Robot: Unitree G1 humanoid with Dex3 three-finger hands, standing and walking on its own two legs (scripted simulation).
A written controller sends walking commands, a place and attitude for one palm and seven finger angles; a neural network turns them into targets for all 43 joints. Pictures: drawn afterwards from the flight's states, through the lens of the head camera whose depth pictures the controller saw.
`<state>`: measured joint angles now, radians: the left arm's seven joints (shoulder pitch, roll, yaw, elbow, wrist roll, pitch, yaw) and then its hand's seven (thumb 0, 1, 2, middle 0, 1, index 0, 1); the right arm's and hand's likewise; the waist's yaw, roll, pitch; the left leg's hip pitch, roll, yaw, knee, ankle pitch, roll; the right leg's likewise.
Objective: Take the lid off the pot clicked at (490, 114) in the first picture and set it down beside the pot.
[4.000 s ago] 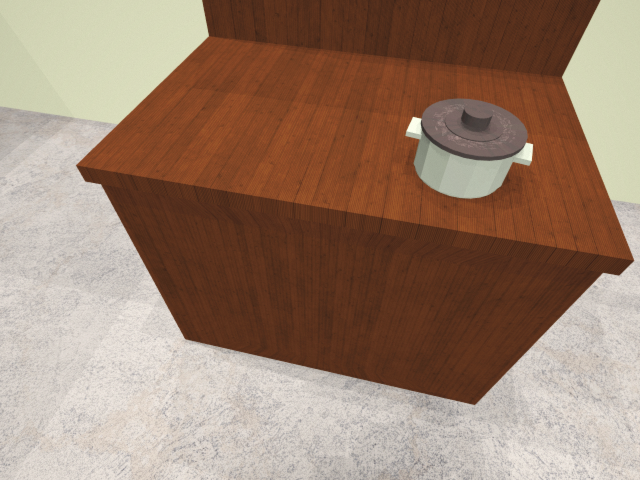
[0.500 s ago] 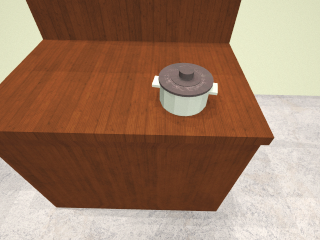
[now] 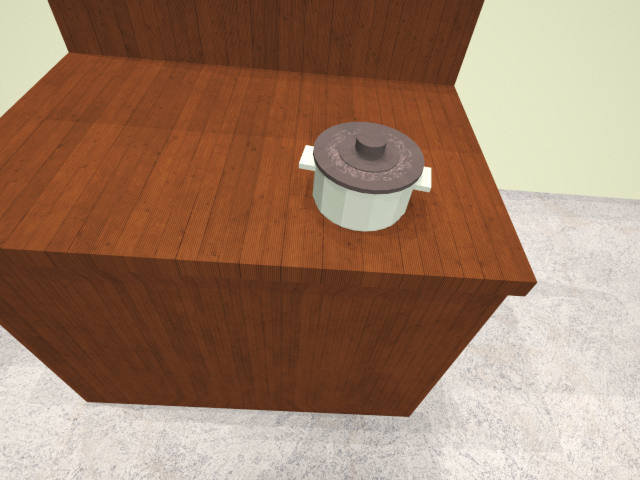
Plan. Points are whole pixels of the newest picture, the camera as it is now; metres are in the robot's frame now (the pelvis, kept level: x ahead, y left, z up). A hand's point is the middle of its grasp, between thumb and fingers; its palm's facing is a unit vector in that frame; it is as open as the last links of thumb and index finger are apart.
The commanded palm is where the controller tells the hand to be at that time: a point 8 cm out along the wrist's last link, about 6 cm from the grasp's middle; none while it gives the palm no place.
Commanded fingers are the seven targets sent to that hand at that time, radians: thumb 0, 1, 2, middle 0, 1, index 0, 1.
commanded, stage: shuffle to correct the standing spot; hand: left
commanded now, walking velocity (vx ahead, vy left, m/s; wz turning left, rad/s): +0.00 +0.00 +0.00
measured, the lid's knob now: (371, 143) +0.57 -0.03 +0.12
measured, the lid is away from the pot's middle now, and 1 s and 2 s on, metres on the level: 0.00 0.00 0.00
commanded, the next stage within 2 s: come to a stop and stand still in 0.96 s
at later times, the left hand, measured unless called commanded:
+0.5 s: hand out of the picture +0.04 +0.13 -0.18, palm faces +0.04 -0.98 -0.18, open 7.4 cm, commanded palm none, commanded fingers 0.00 0.90 0.90 -0.20 -0.30 -0.20 -0.30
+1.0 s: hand out of the picture +0.15 +0.07 -0.17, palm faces +0.04 -0.98 -0.18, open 7.3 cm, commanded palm none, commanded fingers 0.00 0.90 0.90 -0.20 -0.30 -0.20 -0.30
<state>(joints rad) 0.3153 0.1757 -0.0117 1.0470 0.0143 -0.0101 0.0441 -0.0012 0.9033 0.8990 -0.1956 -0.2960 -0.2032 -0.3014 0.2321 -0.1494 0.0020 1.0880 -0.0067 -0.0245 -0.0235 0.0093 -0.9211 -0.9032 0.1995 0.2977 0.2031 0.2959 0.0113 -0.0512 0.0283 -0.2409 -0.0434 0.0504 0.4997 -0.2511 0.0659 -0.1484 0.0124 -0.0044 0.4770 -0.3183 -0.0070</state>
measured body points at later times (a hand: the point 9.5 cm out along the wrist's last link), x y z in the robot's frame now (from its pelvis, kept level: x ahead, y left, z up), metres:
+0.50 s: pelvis +0.02 -0.05 -0.01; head +0.05 -0.03 +0.44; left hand +0.04 +0.18 -0.17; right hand +0.01 -0.28 -0.16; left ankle +0.00 +0.06 -0.72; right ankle +0.00 -0.15 -0.74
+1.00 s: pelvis +0.09 -0.13 +0.01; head +0.14 -0.10 +0.45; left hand +0.15 +0.12 -0.16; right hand +0.10 -0.36 -0.13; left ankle +0.07 +0.02 -0.74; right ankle +0.11 -0.29 -0.69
